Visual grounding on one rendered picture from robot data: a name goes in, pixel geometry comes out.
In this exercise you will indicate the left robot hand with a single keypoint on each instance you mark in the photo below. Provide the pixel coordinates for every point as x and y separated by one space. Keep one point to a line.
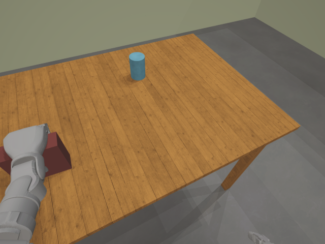
28 140

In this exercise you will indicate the sponge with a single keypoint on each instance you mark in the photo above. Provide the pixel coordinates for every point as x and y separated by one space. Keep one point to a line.
56 157

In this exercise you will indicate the robot left forearm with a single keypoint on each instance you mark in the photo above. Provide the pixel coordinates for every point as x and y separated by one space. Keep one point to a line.
19 207

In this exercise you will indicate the table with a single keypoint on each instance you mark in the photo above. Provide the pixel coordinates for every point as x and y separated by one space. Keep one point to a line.
134 142

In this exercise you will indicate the right robot hand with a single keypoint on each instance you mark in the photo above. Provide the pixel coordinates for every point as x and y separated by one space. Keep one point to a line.
258 239

